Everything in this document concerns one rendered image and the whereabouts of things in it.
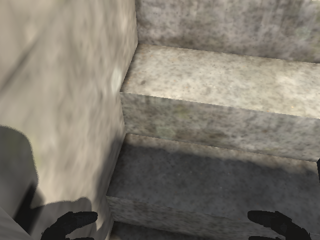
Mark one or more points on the right robot hand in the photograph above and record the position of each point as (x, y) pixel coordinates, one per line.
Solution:
(279, 223)

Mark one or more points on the left robot hand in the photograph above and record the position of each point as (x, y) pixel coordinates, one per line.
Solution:
(67, 223)

